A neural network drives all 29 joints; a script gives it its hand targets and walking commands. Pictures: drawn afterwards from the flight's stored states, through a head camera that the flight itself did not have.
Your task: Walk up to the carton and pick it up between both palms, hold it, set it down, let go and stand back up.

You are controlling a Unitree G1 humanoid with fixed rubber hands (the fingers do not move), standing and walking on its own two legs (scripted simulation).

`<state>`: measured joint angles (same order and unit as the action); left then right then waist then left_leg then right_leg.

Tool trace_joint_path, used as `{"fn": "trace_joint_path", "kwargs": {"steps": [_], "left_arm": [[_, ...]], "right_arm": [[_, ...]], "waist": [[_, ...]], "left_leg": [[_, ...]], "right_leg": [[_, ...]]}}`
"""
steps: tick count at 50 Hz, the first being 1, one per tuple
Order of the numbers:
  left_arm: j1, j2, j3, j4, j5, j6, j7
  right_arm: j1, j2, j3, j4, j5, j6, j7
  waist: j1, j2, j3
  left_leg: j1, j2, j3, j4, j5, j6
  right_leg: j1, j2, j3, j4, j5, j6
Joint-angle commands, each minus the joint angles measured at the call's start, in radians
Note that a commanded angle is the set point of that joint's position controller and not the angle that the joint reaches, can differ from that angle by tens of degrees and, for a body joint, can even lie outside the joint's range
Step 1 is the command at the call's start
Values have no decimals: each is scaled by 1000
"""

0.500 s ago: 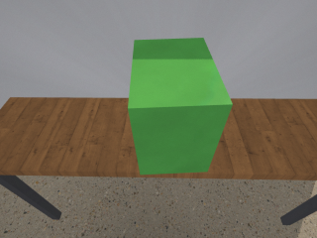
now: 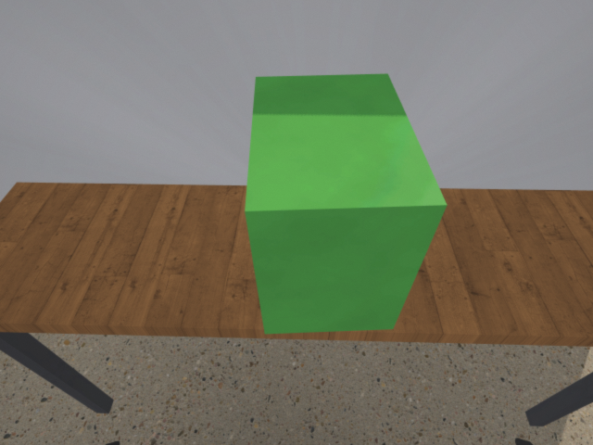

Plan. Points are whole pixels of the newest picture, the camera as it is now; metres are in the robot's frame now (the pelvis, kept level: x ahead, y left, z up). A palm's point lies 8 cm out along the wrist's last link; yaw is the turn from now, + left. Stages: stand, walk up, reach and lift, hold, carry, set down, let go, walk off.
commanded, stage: stand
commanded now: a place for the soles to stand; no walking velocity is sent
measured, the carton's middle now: (325, 205) +0.46 -0.01 +0.06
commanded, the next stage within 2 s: reach and lift in 0.56 s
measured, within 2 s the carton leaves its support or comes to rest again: neither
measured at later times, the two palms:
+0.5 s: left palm out of the picture +0.08 +0.31 -0.11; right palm out of the picture +0.09 -0.30 -0.11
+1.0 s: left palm (124, 437) +0.15 +0.25 -0.07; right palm out of the picture +0.14 -0.32 -0.07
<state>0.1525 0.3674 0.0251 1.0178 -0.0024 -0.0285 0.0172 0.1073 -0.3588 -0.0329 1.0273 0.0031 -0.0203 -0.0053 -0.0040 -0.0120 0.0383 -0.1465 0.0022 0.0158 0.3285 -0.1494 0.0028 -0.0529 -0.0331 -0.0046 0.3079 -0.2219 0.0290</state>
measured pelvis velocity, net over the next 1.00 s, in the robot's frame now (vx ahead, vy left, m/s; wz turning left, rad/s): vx -0.01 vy -0.03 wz -0.01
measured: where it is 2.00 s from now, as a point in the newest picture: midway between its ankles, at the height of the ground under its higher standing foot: outside the picture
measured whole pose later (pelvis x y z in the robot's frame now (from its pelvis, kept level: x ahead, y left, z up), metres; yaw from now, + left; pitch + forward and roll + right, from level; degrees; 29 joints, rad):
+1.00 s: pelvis -0.01 -0.03 -0.01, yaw +0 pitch -9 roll +1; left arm 0.11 0.28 0.12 0.45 0.12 0.48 -0.01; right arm 0.15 -0.33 -0.08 0.71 0.02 0.01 0.05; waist 0.03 -0.03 0.09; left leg -0.07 0.05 0.02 0.44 -0.21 -0.05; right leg -0.01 0.00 -0.02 0.47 -0.31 -0.01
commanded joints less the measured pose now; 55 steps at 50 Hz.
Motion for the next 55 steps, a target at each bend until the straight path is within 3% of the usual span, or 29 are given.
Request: {"fn": "trace_joint_path", "kwargs": {"steps": [1, 2, 3, 7, 9, 11, 13, 14, 16, 19, 20, 24, 25, 26, 28, 29, 30, 32, 33, 34, 35, 37, 38, 39, 42, 43, 47, 50, 55], "left_arm": [[-11, 200, 36, -35, 5, -11, 5], [1, 197, 42, -32, -6, -12, 14], [15, 183, 34, -29, -4, -9, 15], [4, 189, 36, -46, -2, -13, 14], [8, 185, 28, -34, -5, -8, 17], [-27, 212, 45, -35, 5, -8, 18], [-8, 189, 42, -28, -4, -11, 15], [-25, 194, 39, -34, -4, -11, 19], [-12, 189, 30, -29, -5, -8, 16], [-11, 178, 38, -32, 0, -10, 22], [7, 192, 47, -33, -1, -4, 20], [-45, 192, 41, -40, -1, 0, 16], [-2, 183, 35, -45, -1, -8, 17], [1, 178, 36, -31, 3, -12, 15], [-15, 182, 42, -46, 2, -8, 13], [-479, 187, 45, -367, -26, 177, 22], [-463, 175, 20, -392, -27, 280, 35], [-360, 160, 22, -498, -19, 383, 39], [-316, 157, 5, -528, -26, 433, 24], [-251, 136, 20, -515, 6, 460, 10], [-230, 124, 40, -577, 46, 505, 19], [-126, 102, 116, -605, 102, 527, 8], [-92, 104, 128, -624, 120, 543, 12], [-70, 84, 140, -621, 131, 541, 4], [-18, 59, 139, -601, 182, 542, -17], [-86, 88, 154, -637, 190, 527, -22], [-230, 93, 139, -701, 114, 479, -16], [-222, 72, 102, -731, 46, 453, -19], [-159, 105, 159, -778, 31, 407, -26]], "right_arm": [[-22, -181, -35, -53, 2, -9, -5], [-35, -186, -33, -53, -1, -10, -10], [-10, -188, -33, -54, 4, -13, -10], [-24, -175, -30, -27, 3, -13, -10], [-11, -176, -33, -49, 1, -14, -12], [-33, -182, -33, -39, 2, -6, -14], [2, -195, -37, -15, -4, -5, -15], [7, -180, -31, -22, -2, -5, -15], [-1, -182, -31, -29, 1, -13, -15], [-10, -156, -24, -23, 6, -6, -11], [-23, -166, -26, -36, -1, -4, -15], [-6, -193, -33, -24, 0, -6, -18], [-20, -175, -35, -35, -3, -5, -17], [-20, -164, -30, -35, 2, -8, -11], [6, -178, -35, -18, -7, -9, -15], [-414, -42, -151, -70, -142, -132, 21], [-317, -91, -142, -136, -114, -114, 46], [-283, -140, -196, -189, -91, -91, 69], [-225, -124, -174, -187, -69, -64, 65], [-183, -151, -167, -228, -47, -51, 65], [-161, -139, -149, -193, -21, -23, 73], [-72, -153, -100, -217, 27, -15, 71], [-66, -166, -118, -197, 39, -17, 65], [-52, -174, -122, -201, 44, -14, 66], [-26, -174, -85, -233, 55, -9, 57], [-63, -154, -74, -298, 42, -12, 53], [-96, -68, -71, -490, 9, 24, 52], [-17, -29, -77, -572, -7, 48, 45], [64, 39, -49, -669, -20, 55, 26]], "waist": [[-5, -46, -85], [0, 27, -43], [-2, 32, -67], [7, -7, -89], [-10, 45, -36], [-14, -32, -76], [-10, -17, -61], [-9, 51, -81], [-18, 16, -30], [-2, -26, -29], [10, 55, -39], [-15, -4, -34], [-4, 51, -40], [6, 4, -50], [1, 47, -35], [-26, -42, -52], [-34, -55, 8], [-4, -2, -57], [-19, -8, -99], [5, -34, -103], [-5, 57, -135], [45, 70, -183], [26, 107, -182], [28, 79, -182], [8, 63, -38], [44, 45, -4], [49, -35, 114], [7, -48, 103], [22, -53, 9]], "left_leg": [[62, 132, -130, -43, 150, 34], [44, 129, -95, -26, 194, 29], [49, 119, -111, -23, 194, 29], [69, 122, -121, -12, 269, 30], [45, 124, -126, -25, 207, 21], [86, 121, -100, -26, 226, 26], [64, 127, -101, -24, 197, 30], [47, 126, -113, -23, 219, 32], [65, 125, -104, -23, 280, 25], [34, 115, -114, -48, 222, 15], [15, 121, -97, -26, 183, 27], [49, 117, -103, -43, 152, 36], [59, 127, -95, -33, 194, 33], [57, 121, -107, -42, 195, 22], [25, 108, -96, -46, 186, 21], [-32, 24, 43, 43, -154, -64], [-91, 15, 90, 89, -214, -57], [-45, 25, 79, 121, -115, -76], [22, 27, 83, 169, -60, -84], [68, 28, 69, 167, -60, -72], [66, 40, 55, 191, 15, -82], [201, 25, 49, 204, 239, -87], [201, 32, 30, 204, 288, -101], [266, 24, 30, 201, 358, -92], [243, -9, 30, 119, 280, -78], [227, -32, 55, 95, 196, -69], [106, -39, 91, 32, -44, -25], [108, -33, 104, 19, -87, -11], [119, -28, 116, 22, -43, 3]], "right_leg": [[-27, -97, 60, -31, 139, -37], [-27, -94, 87, -39, 195, -36], [-16, -102, 67, -33, 199, -42], [-1, -92, 65, -22, 267, -44], [-46, -100, 77, -39, 200, -38], [-26, -98, 57, -26, 221, -39], [-19, -104, 52, -37, 187, -46], [18, -114, 75, -37, 211, -44], [-21, -102, 75, -17, 285, -38], [-7, -97, 55, -33, 223, -32], [20, -105, 72, -40, 196, -41], [-37, -96, 73, -34, 158, -42], [-35, -102, 82, -39, 176, -40], [-13, -98, 63, -43, 181, -43], [-2, -100, 62, -36, 175, -41], [-191, 41, -94, 111, -148, -42], [-225, 47, -107, 113, -234, -61], [-206, 43, -109, 150, -141, -67], [-203, 56, -109, 170, -83, -59], [-184, 51, -117, 156, -40, -56], [-184, 57, -113, 189, 4, -63], [-159, 70, -100, 159, 147, -50], [-151, 74, -97, 158, 208, -55], [-144, 70, -93, 143, 271, -48], [-86, 79, -80, 80, 274, -24], [-118, 71, -71, 54, 212, -14], [-156, 37, -29, -11, 14, 9], [-172, 19, -14, -12, 0, -1], [-168, 14, 31, -7, 55, 10]]}}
